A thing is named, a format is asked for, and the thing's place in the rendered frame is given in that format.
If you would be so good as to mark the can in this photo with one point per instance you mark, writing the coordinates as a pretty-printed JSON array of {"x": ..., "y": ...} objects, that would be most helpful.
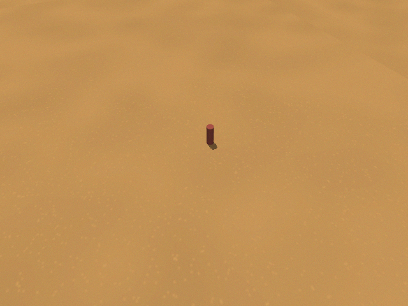
[{"x": 210, "y": 134}]

